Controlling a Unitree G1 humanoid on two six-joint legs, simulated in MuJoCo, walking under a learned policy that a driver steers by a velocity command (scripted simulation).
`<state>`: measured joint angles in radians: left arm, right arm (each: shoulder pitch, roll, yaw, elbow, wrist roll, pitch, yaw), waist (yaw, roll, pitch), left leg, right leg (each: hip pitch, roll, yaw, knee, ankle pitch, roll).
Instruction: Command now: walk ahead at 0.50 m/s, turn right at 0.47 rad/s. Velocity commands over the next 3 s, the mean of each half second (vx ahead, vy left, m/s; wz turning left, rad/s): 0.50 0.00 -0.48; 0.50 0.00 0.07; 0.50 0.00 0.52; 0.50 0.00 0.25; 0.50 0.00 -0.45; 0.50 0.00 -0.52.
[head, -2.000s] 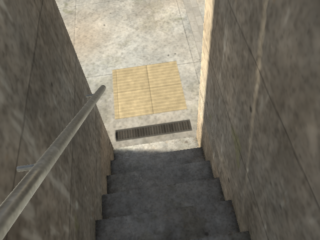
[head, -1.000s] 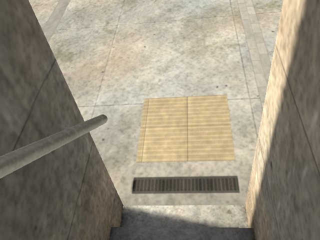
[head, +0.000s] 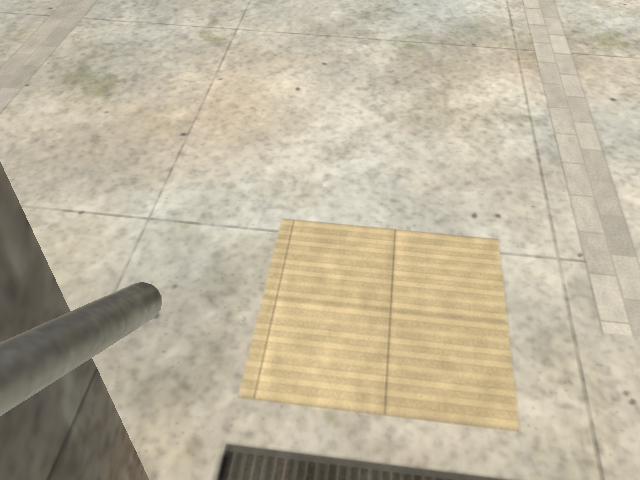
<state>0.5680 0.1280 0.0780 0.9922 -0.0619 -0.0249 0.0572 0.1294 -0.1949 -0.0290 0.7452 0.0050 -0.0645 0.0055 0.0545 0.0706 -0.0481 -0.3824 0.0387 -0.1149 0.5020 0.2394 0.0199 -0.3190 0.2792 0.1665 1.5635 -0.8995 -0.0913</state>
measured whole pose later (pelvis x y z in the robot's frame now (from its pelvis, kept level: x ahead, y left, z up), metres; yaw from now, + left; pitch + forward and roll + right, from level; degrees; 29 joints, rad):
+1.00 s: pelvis +0.56 -0.14 -0.41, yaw -9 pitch +1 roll -4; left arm 0.38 0.19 0.08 0.95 0.00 -0.09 0.05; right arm 0.12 -0.22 -0.05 0.78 0.01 -0.06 0.05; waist 0.02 0.07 0.00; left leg -0.41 0.03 -0.02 0.49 0.12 0.09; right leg -0.26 -0.03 -0.11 1.73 -0.76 -0.01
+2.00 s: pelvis +1.12 -0.05 -0.42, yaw +16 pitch +3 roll +0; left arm 0.18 0.29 0.07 0.84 -0.04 -0.06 0.00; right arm 0.30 -0.22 -0.06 0.76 -0.01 -0.09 0.03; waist -0.02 -0.04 0.01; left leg -0.20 -0.05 0.09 0.35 -0.20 0.07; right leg -0.66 -0.09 0.07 1.12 -0.21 -0.02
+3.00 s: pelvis +1.67 +0.00 -0.42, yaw -17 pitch +2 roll +1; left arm 0.24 0.30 0.06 0.66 -0.02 -0.03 0.00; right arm 0.28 -0.25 -0.06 0.74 -0.01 -0.10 0.01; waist -0.03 -0.05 0.01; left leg -0.25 -0.03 0.03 0.41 -0.19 0.03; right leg -0.57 -0.02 0.07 1.14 -0.33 -0.01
